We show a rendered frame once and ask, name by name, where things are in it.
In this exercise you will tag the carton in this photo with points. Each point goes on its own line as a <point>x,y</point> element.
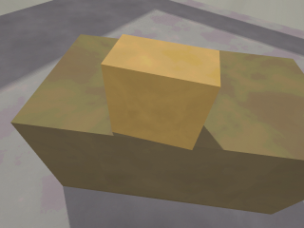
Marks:
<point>160,91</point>

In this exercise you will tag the pedestal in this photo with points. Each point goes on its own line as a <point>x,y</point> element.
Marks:
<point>249,154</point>

